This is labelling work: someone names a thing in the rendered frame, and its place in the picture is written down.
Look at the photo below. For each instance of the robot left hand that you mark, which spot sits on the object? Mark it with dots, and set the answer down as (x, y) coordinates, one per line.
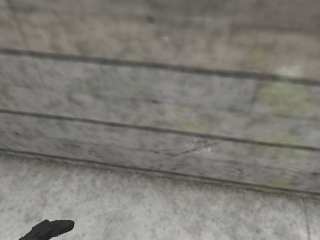
(46, 229)

